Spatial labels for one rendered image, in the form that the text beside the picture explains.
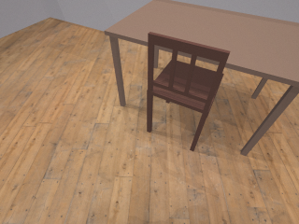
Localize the table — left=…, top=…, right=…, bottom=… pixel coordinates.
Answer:
left=104, top=0, right=299, bottom=156

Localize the chair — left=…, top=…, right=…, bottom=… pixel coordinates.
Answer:
left=147, top=32, right=231, bottom=151

